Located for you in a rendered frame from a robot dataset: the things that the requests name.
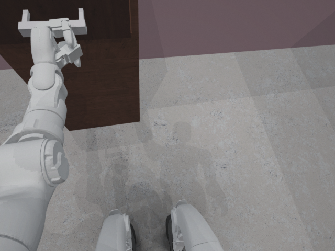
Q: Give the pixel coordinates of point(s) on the left robot upper arm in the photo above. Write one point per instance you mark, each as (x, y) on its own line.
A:
(29, 174)

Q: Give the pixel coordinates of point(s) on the handle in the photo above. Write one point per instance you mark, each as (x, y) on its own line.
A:
(78, 26)

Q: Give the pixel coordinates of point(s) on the robot left forearm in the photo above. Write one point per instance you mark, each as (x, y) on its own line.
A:
(46, 112)

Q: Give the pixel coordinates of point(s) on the robot right thigh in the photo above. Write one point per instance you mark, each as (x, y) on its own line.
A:
(197, 234)

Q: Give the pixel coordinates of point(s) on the left robot hand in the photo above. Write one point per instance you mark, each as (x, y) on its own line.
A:
(44, 48)

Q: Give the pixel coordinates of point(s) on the robot thigh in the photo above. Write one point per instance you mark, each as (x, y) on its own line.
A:
(197, 234)
(114, 233)

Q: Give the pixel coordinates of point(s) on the robot left thigh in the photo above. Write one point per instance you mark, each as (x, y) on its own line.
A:
(114, 233)

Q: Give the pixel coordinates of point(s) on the drawer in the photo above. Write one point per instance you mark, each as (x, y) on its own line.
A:
(105, 19)

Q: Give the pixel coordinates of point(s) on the cabinet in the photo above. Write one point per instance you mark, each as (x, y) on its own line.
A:
(104, 91)

